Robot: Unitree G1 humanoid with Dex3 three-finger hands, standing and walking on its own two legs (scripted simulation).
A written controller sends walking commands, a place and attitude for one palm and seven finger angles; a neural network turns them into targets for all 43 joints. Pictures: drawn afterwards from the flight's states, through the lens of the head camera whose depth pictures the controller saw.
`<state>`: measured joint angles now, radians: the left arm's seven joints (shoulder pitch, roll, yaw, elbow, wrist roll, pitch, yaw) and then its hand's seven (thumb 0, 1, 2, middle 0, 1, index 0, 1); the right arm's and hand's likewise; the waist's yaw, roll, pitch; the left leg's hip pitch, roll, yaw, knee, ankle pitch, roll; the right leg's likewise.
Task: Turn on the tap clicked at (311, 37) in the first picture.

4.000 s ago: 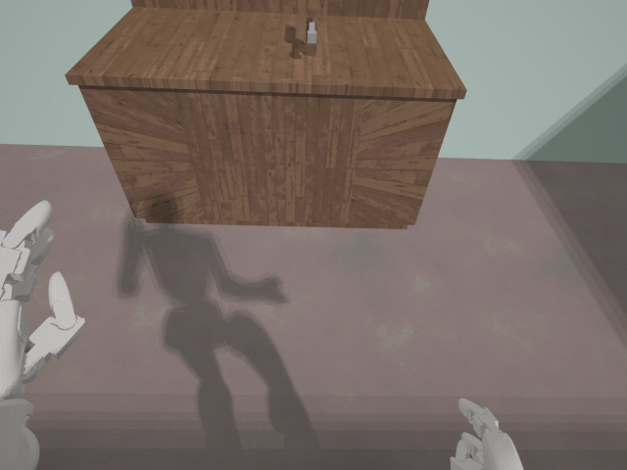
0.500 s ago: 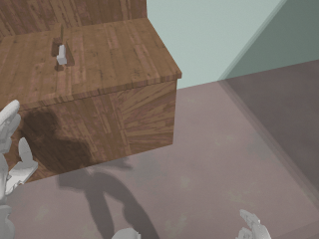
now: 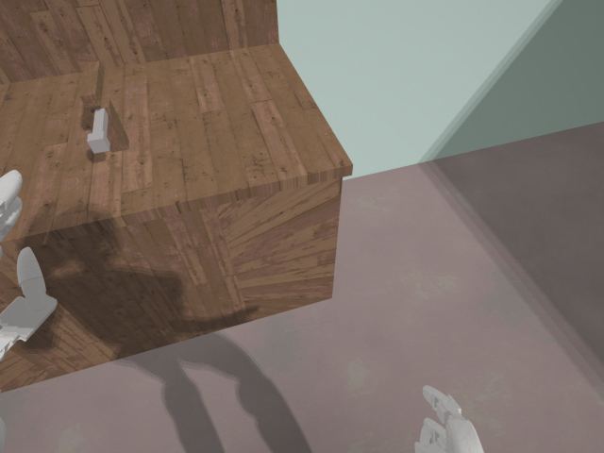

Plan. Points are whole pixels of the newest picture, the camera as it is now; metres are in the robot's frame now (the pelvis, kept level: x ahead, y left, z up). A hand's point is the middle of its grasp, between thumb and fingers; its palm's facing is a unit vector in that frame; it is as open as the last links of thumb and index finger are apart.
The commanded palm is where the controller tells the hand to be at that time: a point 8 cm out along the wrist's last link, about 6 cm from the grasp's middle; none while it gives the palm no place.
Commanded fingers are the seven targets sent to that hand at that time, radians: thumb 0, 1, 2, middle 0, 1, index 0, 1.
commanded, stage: take the last steps up to it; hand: left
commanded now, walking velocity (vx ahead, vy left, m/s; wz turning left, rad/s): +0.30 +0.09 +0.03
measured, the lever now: (98, 142) +0.61 +0.42 +0.06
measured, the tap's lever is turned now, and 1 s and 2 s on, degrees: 0 0 0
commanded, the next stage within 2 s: come to a stop and stand still in 0.62 s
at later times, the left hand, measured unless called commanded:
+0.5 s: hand (95, 195) +0.34 +0.25 +0.19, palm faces +0.40 -0.81 -0.42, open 7.4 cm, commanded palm +0.28 +0.29 +0.19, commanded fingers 0.00 0.90 0.90 -0.20 -0.30 -0.20 -0.30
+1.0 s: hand (122, 162) +0.41 +0.26 +0.18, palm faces +0.39 -0.82 -0.42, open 7.4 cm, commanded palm +0.35 +0.29 +0.19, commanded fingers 0.00 0.90 0.90 -0.20 -0.30 -0.20 -0.30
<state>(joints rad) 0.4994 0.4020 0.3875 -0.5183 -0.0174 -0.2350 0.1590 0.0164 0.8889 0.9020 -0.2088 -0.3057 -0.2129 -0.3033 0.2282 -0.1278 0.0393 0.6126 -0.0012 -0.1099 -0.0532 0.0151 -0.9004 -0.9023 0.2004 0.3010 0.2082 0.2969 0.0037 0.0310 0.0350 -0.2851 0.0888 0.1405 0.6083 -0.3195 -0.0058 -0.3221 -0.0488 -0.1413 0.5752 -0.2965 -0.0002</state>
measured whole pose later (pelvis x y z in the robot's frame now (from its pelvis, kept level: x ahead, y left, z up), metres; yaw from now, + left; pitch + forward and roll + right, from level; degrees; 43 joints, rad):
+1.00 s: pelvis +0.19 +0.01 +0.01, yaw -1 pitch -1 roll +1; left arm 0.46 0.40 0.37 -0.53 -0.02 -0.20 0.17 0.02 0.89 0.90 -0.21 -0.31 -0.22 -0.30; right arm 0.16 -0.20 -0.02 0.57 -0.01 -0.06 -0.06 0.02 -0.91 -0.90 0.19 0.30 0.20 0.30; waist 0.01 -0.05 0.09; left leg -0.28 0.03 0.12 0.51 -0.22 0.02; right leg -0.26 -0.03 -0.07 0.68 -0.45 0.00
